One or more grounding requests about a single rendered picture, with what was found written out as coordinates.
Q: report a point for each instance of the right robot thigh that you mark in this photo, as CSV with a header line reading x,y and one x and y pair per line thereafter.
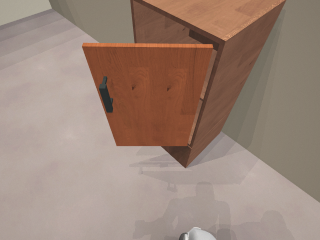
x,y
197,234

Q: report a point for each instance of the cupboard door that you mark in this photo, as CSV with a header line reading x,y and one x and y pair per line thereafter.
x,y
156,88

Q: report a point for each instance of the handle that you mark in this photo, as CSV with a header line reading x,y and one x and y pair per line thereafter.
x,y
105,95

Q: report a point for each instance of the robot right shin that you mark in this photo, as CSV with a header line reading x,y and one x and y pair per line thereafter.
x,y
195,228

